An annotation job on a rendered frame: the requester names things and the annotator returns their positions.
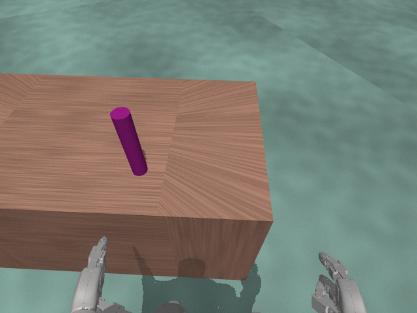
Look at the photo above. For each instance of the left robot hand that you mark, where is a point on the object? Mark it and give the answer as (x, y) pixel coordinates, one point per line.
(88, 292)

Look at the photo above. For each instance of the can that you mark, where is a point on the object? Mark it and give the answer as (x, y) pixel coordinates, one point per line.
(126, 131)

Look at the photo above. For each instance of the right robot hand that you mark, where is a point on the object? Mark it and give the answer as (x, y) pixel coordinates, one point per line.
(344, 295)

